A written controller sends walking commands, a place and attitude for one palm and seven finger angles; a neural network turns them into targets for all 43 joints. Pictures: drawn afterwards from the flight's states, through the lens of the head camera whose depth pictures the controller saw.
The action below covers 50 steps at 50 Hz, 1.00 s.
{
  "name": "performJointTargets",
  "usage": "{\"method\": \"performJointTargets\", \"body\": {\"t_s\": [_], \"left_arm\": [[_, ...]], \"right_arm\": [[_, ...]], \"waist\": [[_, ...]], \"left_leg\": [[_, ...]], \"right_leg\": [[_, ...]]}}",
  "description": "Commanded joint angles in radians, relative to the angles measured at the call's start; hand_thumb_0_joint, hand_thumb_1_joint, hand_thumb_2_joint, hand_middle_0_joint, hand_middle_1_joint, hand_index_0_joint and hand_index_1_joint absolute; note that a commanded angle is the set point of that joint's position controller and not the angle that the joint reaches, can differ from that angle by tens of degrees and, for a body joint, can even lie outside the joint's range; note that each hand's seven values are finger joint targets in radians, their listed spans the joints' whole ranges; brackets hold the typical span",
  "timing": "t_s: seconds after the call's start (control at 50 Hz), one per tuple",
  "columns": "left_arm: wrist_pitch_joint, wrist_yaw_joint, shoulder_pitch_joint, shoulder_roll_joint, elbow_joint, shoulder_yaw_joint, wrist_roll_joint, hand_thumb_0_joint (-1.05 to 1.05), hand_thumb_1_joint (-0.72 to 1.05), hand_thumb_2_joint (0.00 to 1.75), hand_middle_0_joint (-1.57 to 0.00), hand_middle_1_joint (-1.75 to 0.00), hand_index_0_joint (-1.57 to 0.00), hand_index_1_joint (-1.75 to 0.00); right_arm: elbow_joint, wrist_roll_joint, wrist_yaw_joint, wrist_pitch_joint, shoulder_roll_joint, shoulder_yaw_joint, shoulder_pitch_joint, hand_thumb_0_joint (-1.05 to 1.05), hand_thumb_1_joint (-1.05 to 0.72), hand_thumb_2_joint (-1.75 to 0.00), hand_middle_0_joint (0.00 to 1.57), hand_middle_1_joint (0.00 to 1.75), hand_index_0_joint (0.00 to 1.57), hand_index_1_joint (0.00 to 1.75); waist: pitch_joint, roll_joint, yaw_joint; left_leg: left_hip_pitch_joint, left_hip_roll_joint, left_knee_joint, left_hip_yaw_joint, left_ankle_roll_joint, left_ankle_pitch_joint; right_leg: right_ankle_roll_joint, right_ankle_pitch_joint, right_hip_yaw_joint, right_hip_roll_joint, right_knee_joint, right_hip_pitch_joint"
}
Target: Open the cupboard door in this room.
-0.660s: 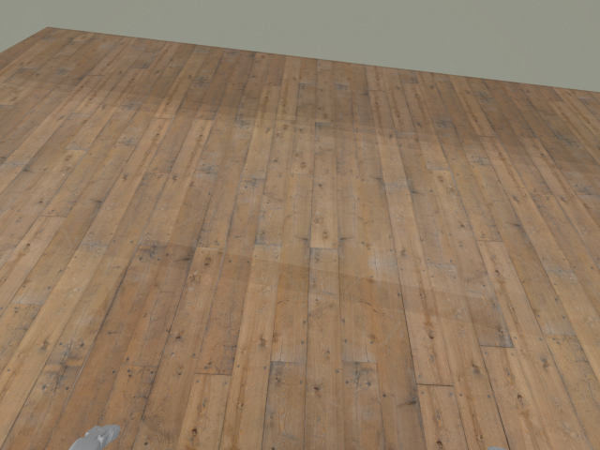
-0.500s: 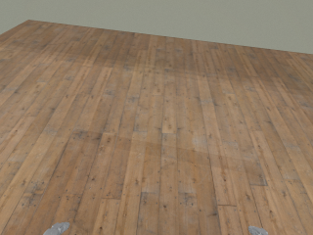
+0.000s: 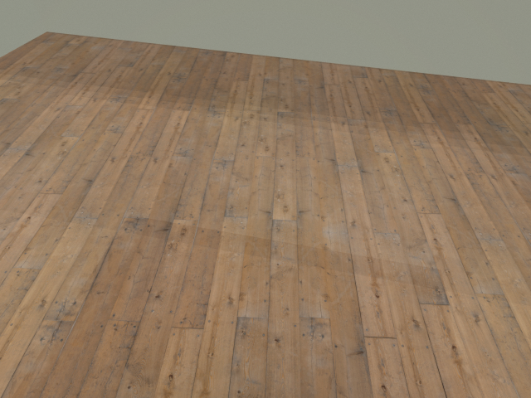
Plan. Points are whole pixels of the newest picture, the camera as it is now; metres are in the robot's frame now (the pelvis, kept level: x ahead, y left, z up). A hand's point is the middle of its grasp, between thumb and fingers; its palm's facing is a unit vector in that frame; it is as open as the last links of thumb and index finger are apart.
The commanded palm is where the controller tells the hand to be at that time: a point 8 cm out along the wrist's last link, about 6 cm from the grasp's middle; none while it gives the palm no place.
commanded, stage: stand and wait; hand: left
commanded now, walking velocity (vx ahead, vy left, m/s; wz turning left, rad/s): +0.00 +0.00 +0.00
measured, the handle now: out of the picture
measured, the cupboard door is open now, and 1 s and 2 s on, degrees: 0 0 0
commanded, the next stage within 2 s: turn or walk to find it in 0.24 s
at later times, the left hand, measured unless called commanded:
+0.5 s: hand out of the picture +0.06 +0.23 -0.17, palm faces +0.02 -0.95 -0.30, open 7.4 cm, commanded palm none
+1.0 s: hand out of the picture -0.01 +0.19 -0.16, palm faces +0.25 -0.92 -0.31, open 7.4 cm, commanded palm none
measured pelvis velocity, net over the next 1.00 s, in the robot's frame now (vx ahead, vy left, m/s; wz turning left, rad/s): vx -0.05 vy -0.04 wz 0.25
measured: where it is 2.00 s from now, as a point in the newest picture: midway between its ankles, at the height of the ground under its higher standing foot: outside the picture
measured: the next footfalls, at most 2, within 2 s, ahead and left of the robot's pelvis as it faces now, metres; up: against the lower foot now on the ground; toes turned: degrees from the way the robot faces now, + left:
right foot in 0.96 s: -0.01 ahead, -0.13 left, +0.00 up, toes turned +13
left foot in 1.40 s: -0.12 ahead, +0.09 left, +0.00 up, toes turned +31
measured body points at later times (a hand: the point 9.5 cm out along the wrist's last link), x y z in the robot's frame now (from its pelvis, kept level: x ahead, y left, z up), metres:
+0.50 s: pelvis -0.01 +0.00 -0.01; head +0.00 +0.00 +0.44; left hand +0.06 +0.28 -0.15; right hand +0.06 -0.29 -0.14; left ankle +0.00 +0.12 -0.74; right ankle +0.01 -0.13 -0.74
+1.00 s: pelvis -0.05 -0.04 -0.01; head -0.02 -0.05 +0.43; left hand -0.02 +0.24 -0.14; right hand +0.04 -0.28 -0.17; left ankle +0.00 +0.11 -0.73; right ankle -0.05 -0.14 -0.75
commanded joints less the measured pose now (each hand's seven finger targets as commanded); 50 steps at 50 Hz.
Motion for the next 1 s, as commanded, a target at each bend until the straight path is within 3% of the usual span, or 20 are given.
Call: {"method": "performJointTargets", "body": {"t_s": [0.0, 0.08, 0.26, 0.38, 0.48, 0.52, 0.56, 0.58, 0.6, 0.62, 0.64, 0.68, 0.74, 0.82, 0.88, 0.9, 0.92, 0.94, 0.96, 0.98], "left_arm": [[-0.027, 0.010, -0.065, 0.199, -0.064, 0.044, 0.003, 0.00, 0.90, 0.90, -0.20, -0.30, -0.20, -0.30], [-0.026, 0.009, -0.066, 0.200, -0.058, 0.044, 0.004, 0.00, 0.90, 0.90, -0.20, -0.30, -0.20, -0.30], [-0.029, 0.010, -0.064, 0.201, -0.060, 0.048, 0.003, 0.00, 0.90, 0.90, -0.20, -0.30, -0.20, -0.30], [0.006, 0.026, 0.011, 0.096, -0.067, 0.037, 0.002, 0.00, 0.90, 0.90, -0.20, -0.30, -0.20, -0.30], [0.017, 0.033, 0.023, 0.125, -0.117, 0.055, 0.007, 0.00, 0.90, 0.90, -0.20, -0.30, -0.20, -0.30], [0.019, 0.037, 0.006, 0.119, -0.144, 0.060, 0.010, 0.00, 0.90, 0.90, -0.20, -0.30, -0.20, -0.30], [0.025, 0.036, -0.017, 0.094, -0.171, 0.061, 0.011, 0.00, 0.90, 0.90, -0.20, -0.30, -0.20, -0.30], [0.029, 0.035, -0.021, 0.063, -0.181, 0.059, 0.009, 0.00, 0.90, 0.90, -0.20, -0.30, -0.20, -0.30], [0.029, 0.035, -0.027, 0.030, -0.193, 0.058, 0.005, 0.00, 0.90, 0.90, -0.20, -0.30, -0.20, -0.30], [0.027, 0.037, -0.029, 0.030, -0.206, 0.059, 0.007, 0.00, 0.90, 0.90, -0.20, -0.30, -0.20, -0.30], [0.028, 0.039, -0.013, 0.028, -0.204, 0.064, 0.009, 0.00, 0.90, 0.90, -0.20, -0.30, -0.20, -0.30], [0.026, 0.036, 0.009, 0.010, -0.194, 0.070, 0.006, 0.00, 0.90, 0.90, -0.20, -0.30, -0.20, -0.30], [0.021, 0.030, 0.014, -0.031, -0.196, 0.066, 0.000, 0.00, 0.90, 0.90, -0.20, -0.30, -0.20, -0.30], [0.021, 0.031, 0.018, -0.052, -0.213, 0.069, -0.004, 0.00, 0.90, 0.90, -0.20, -0.30, -0.20, -0.30], [0.021, 0.034, 0.108, -0.049, -0.194, 0.077, -0.008, 0.00, 0.90, 0.90, -0.20, -0.30, -0.20, -0.30], [0.017, 0.036, 0.154, -0.035, -0.184, 0.083, -0.006, 0.00, 0.90, 0.90, -0.20, -0.30, -0.20, -0.30], [0.011, 0.041, 0.183, 0.023, -0.179, 0.097, 0.005, 0.00, 0.90, 0.90, -0.20, -0.30, -0.20, -0.30], [0.004, 0.047, 0.172, 0.114, -0.194, 0.115, 0.023, 0.00, 0.90, 0.90, -0.20, -0.30, -0.20, -0.30], [0.006, 0.049, 0.123, 0.108, -0.221, 0.103, 0.013, 0.00, 0.90, 0.90, -0.20, -0.30, -0.20, -0.30], [-0.001, 0.051, 0.045, 0.071, -0.239, 0.100, 0.015, 0.00, 0.90, 0.90, -0.20, -0.30, -0.20, -0.30]], "right_arm": [[-0.066, 0.003, -0.013, -0.031, -0.211, -0.035, -0.065, 0.00, -0.90, -0.90, 0.20, 0.30, 0.20, 0.30], [-0.058, 0.002, -0.011, -0.029, -0.210, -0.035, -0.057, 0.00, -0.90, -0.90, 0.20, 0.30, 0.20, 0.30], [-0.054, 0.002, -0.009, -0.031, -0.210, -0.034, -0.047, 0.00, -0.90, -0.90, 0.20, 0.30, 0.20, 0.30], [-0.068, -0.001, -0.005, 0.003, -0.077, -0.015, 0.013, 0.00, -0.90, -0.90, 0.20, 0.30, 0.20, 0.30], [-0.105, 0.000, -0.003, 0.025, -0.059, -0.032, 0.059, 0.00, -0.90, -0.90, 0.20, 0.30, 0.20, 0.30], [-0.117, 0.001, -0.001, 0.028, -0.054, -0.040, 0.088, 0.00, -0.90, -0.90, 0.20, 0.30, 0.20, 0.30], [-0.123, -0.002, 0.002, 0.027, -0.054, -0.047, 0.116, 0.00, -0.90, -0.90, 0.20, 0.30, 0.20, 0.30], [-0.132, -0.008, 0.003, 0.024, -0.078, -0.052, 0.115, 0.00, -0.90, -0.90, 0.20, 0.30, 0.20, 0.30], [-0.142, -0.012, -0.002, 0.019, -0.114, -0.061, 0.126, 0.00, -0.90, -0.90, 0.20, 0.30, 0.20, 0.30], [-0.150, -0.007, -0.007, 0.015, -0.123, -0.069, 0.135, 0.00, -0.90, -0.90, 0.20, 0.30, 0.20, 0.30], [-0.155, -0.006, -0.015, 0.012, -0.118, -0.072, 0.140, 0.00, -0.90, -0.90, 0.20, 0.30, 0.20, 0.30], [-0.165, -0.006, -0.024, 0.012, -0.099, -0.075, 0.121, 0.00, -0.90, -0.90, 0.20, 0.30, 0.20, 0.30], [-0.176, -0.009, -0.028, 0.016, -0.081, -0.082, 0.130, 0.00, -0.90, -0.90, 0.20, 0.30, 0.20, 0.30], [-0.175, -0.013, -0.025, 0.027, -0.077, -0.094, 0.162, 0.00, -0.90, -0.90, 0.20, 0.30, 0.20, 0.30], [-0.196, -0.011, -0.017, 0.037, -0.072, -0.102, 0.124, 0.00, -0.90, -0.90, 0.20, 0.30, 0.20, 0.30], [-0.209, -0.006, -0.013, 0.041, -0.060, -0.103, 0.106, 0.00, -0.90, -0.90, 0.20, 0.30, 0.20, 0.30], [-0.217, 0.002, -0.007, 0.045, -0.017, -0.101, 0.102, 0.00, -0.90, -0.90, 0.20, 0.30, 0.20, 0.30], [-0.244, 0.002, -0.008, 0.043, 0.051, -0.092, 0.108, 0.00, -0.90, -0.90, 0.20, 0.30, 0.20, 0.30], [-0.249, -0.013, -0.008, 0.041, -0.009, -0.105, 0.053, 0.00, -0.90, -0.90, 0.20, 0.30, 0.20, 0.30], [-0.232, -0.014, 0.001, 0.050, -0.012, -0.109, 0.084, 0.00, -0.90, -0.90, 0.20, 0.30, 0.20, 0.30]], "waist": [[-0.037, -0.003, -0.004], [-0.027, -0.003, -0.005], [-0.058, 0.004, -0.004], [-0.047, -0.011, 0.003], [-0.057, -0.105, -0.005], [-0.062, -0.108, -0.021], [-0.053, -0.023, -0.034], [-0.031, 0.088, -0.037], [-0.019, 0.220, -0.040], [-0.012, 0.254, -0.039], [-0.041, 0.232, -0.035], [-0.075, 0.192, -0.018], [-0.115, 0.155, -0.026], [-0.126, 0.175, -0.041], [-0.135, 0.162, -0.004], [-0.132, 0.137, 0.019], [-0.127, 0.008, 0.030], [-0.076, -0.286, 0.036], [-0.018, -0.220, 0.044], [0.002, -0.172, -0.006]], "left_leg": [[-0.027, 0.114, -0.096, -0.109, 0.030, 0.044], [-0.035, 0.113, -0.105, -0.112, 0.029, -0.002], [-0.037, 0.116, -0.082, -0.116, 0.028, 0.073], [-0.137, 0.092, 0.018, -0.103, 0.007, 0.115], [-0.167, 0.043, 0.194, -0.059, -0.004, 0.048], [-0.145, 0.045, 0.213, -0.057, -0.002, 0.022], [-0.130, 0.081, 0.122, -0.134, 0.019, 0.085], [-0.160, 0.137, 0.033, -0.262, 0.056, 0.102], [-0.172, 0.235, -0.092, -0.452, 0.125, 0.141], [-0.156, 0.278, -0.138, -0.531, 0.187, 0.222], [-0.112, 0.279, -0.129, -0.537, 0.211, 0.273], [-0.062, 0.241, -0.079, -0.457, 0.202, 0.299], [-0.008, 0.197, -0.046, -0.418, 0.190, 0.343], [-0.009, 0.176, -0.045, -0.463, 0.181, 0.330], [-0.113, 0.122, -0.033, -0.442, 0.129, 0.198], [-0.202, 0.083, -0.005, -0.412, 0.090, 0.093], [-0.356, 0.015, 0.109, -0.323, 0.032, -0.061], [-0.554, -0.107, 0.390, -0.114, -0.041, -0.262], [-0.507, -0.056, 0.571, -0.121, -0.035, -0.319], [-0.461, -0.029, 0.673, -0.148, -0.030, -0.238]], "right_leg": [[-0.039, 0.029, 0.098, -0.106, -0.095, -0.019], [-0.040, -0.035, 0.108, -0.106, -0.111, -0.039], [-0.040, 0.027, 0.096, -0.113, -0.089, -0.019], [-0.024, 0.063, 0.079, -0.151, -0.029, -0.019], [-0.089, 0.059, 0.121, -0.257, -0.047, -0.076], [-0.102, 0.081, 0.104, -0.270, -0.013, -0.114], [-0.056, -0.004, 0.015, -0.202, 0.084, -0.170], [-0.010, -0.095, -0.049, -0.111, 0.190, -0.199], [0.026, -0.192, -0.100, -0.015, 0.346, -0.223], [0.024, -0.324, -0.047, -0.007, 0.491, -0.265], [0.020, -0.340, 0.000, -0.022, 0.578, -0.304], [0.022, -0.303, 0.018, -0.030, 0.616, -0.325], [0.034, -0.279, -0.002, -0.011, 0.526, -0.304], [0.033, -0.277, -0.011, 0.019, 0.358, -0.227], [0.028, -0.152, -0.036, 0.040, 0.137, -0.054], [0.024, -0.066, -0.041, 0.024, -0.005, 0.059], [-0.011, -0.080, 0.054, -0.094, -0.098, 0.187], [-0.113, -0.175, 0.374, -0.383, -0.197, 0.205], [-0.159, -0.081, 0.379, -0.457, -0.200, -0.014], [-0.154, -0.122, 0.287, -0.393, -0.211, -0.108]]}}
